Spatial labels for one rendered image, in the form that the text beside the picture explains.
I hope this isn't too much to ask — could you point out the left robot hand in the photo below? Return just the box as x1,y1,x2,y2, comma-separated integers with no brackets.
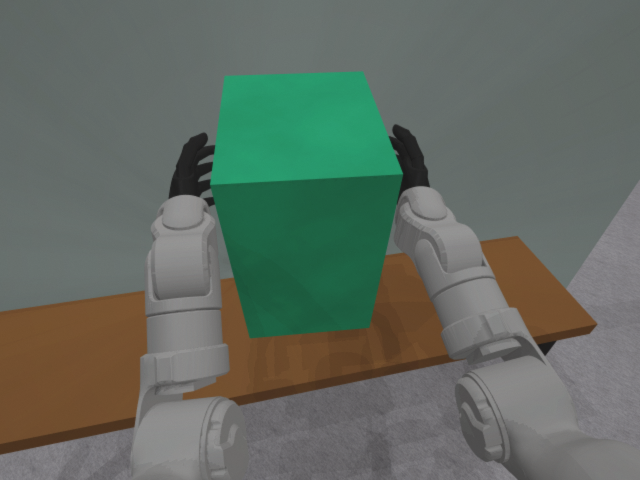
169,133,215,207

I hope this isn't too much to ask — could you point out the carton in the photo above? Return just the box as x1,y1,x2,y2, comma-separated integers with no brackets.
210,71,403,338

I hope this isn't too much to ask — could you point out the robot right upper arm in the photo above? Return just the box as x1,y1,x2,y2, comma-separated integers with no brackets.
455,356,640,480

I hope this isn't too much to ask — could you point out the robot right forearm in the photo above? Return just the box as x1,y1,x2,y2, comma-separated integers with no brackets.
394,186,579,427

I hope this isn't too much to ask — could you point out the right robot hand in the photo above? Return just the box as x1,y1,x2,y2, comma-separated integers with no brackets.
389,124,430,204

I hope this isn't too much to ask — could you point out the robot left upper arm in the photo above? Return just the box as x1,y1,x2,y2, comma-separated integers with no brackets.
131,396,249,480

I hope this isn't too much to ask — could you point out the table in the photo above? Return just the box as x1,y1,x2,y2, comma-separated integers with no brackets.
0,236,597,455

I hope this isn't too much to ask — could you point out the robot left forearm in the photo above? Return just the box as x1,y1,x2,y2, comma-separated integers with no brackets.
130,195,230,475

